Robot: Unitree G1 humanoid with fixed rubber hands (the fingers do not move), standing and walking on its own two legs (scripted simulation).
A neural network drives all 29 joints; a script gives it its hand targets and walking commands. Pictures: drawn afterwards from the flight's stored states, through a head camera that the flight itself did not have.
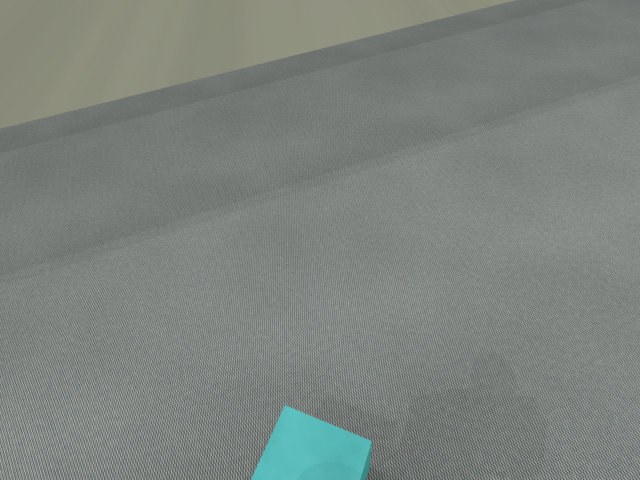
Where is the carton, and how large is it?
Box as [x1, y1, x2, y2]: [251, 405, 371, 479]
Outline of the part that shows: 251,479 365,479 369,467 371,441 285,405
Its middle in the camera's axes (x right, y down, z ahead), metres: -0.01 +0.55 +0.90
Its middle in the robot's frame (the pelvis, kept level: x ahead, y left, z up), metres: +0.25 +0.10 -0.57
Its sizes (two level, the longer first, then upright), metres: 0.210 0.200 0.250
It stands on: the floor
